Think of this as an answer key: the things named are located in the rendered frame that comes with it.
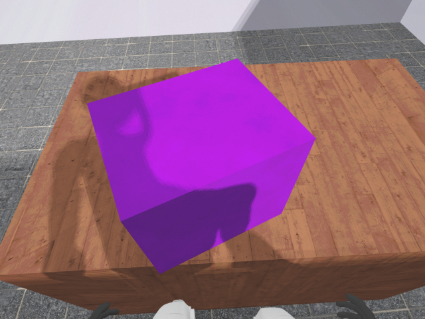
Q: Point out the robot left thigh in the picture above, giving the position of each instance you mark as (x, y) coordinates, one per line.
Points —
(175, 310)

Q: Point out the pedestal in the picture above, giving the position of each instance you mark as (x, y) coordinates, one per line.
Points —
(354, 222)

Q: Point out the carton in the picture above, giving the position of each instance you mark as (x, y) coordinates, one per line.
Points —
(198, 159)

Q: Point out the robot left hand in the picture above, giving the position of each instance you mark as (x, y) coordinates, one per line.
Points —
(102, 311)

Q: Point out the robot right hand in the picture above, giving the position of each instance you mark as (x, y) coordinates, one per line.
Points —
(356, 304)

